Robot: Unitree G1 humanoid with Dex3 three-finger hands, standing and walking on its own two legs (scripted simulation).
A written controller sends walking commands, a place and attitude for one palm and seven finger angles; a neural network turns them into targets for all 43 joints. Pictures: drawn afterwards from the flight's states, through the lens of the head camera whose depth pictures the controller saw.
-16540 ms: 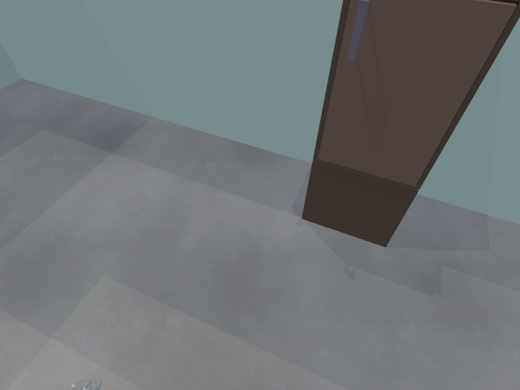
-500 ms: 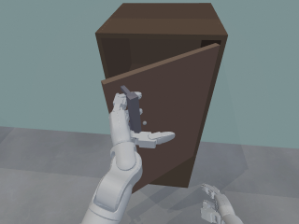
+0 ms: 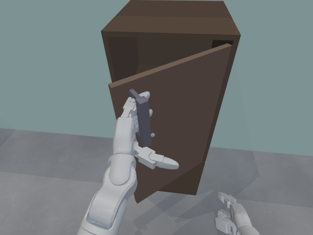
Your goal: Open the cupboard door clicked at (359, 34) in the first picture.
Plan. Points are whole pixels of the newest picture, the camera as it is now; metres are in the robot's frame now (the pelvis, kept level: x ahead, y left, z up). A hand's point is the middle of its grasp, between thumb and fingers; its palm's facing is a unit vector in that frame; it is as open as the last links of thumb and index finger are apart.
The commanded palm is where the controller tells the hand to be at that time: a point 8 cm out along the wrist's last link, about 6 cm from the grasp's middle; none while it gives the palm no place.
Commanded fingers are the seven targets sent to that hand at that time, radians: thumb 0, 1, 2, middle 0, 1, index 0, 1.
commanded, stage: slide the hand sideways off the handle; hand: left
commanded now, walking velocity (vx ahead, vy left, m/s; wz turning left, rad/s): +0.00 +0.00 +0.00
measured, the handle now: (139, 119) +0.34 +0.08 +0.16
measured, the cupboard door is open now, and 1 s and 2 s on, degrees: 40 44 44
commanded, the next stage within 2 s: draw the hand back to the body in 1.08 s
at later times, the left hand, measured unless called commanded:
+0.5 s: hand (149, 150) +0.24 +0.05 +0.17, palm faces -0.13 -0.99 -0.01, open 16.3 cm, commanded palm +0.21 +0.11 +0.16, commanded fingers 0.00 -0.50 0.30 -0.15 -0.30 -0.15 -0.30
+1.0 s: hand (122, 167) +0.20 +0.09 +0.16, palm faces -0.05 -1.00 -0.04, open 16.2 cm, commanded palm +0.16 +0.15 +0.16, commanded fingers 0.00 -0.50 0.30 -0.15 -0.30 -0.15 -0.30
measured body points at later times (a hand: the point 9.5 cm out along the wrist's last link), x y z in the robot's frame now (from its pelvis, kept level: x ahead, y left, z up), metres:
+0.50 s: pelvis +0.01 +0.01 +0.00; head -0.02 -0.01 +0.45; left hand +0.24 +0.10 +0.17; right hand +0.22 -0.18 -0.06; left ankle +0.01 +0.13 -0.73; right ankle +0.01 -0.09 -0.73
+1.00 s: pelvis +0.03 +0.00 +0.00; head +0.00 -0.02 +0.45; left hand +0.20 +0.15 +0.16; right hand +0.23 -0.21 -0.06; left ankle +0.01 +0.13 -0.73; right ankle +0.01 -0.09 -0.73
